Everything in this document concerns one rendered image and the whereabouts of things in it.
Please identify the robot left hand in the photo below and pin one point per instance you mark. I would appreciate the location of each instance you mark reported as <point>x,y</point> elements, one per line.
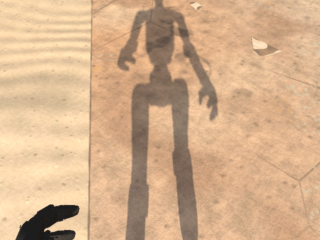
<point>46,217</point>

